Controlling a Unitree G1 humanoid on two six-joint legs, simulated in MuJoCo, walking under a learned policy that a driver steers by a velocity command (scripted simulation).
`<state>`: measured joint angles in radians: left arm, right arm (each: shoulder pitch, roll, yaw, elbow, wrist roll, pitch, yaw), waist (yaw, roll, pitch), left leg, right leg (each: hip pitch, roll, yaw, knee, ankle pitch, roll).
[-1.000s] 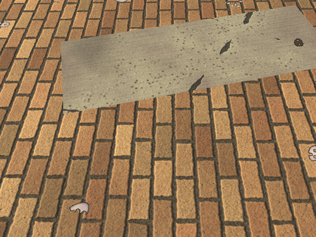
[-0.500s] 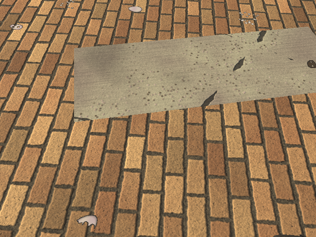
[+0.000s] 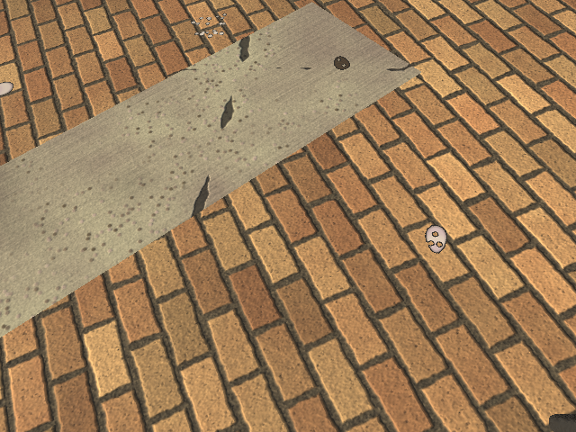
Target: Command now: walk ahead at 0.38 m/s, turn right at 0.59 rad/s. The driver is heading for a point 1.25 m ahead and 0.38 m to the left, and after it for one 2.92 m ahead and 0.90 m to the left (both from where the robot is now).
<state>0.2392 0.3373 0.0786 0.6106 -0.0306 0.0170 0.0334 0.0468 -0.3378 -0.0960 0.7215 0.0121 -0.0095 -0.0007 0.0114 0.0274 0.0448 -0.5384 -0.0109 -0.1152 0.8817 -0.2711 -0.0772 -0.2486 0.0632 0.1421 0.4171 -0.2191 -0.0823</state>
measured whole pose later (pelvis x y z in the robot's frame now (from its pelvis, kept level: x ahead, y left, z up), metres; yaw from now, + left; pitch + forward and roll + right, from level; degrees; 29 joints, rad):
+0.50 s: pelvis +0.27 +0.14 -0.02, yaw +12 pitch +2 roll -1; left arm 0.27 0.30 0.01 0.65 0.00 -0.14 -0.01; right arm 0.37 -0.30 -0.04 0.72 0.01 -0.09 0.04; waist -0.02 -0.03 0.01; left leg -0.29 -0.11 -0.02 0.57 -0.32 0.11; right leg -0.46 -0.02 0.08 1.22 -0.30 -0.02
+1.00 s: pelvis +0.68 +0.29 -0.01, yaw +30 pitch +0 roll -3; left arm 0.45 0.32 0.08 0.76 -0.01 -0.10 -0.01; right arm 0.12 -0.30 -0.01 0.67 0.01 -0.10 0.02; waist 0.07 0.02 0.04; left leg -0.53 0.02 -0.08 1.14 -0.42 0.06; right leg -0.18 0.09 0.08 0.39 -0.22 -0.04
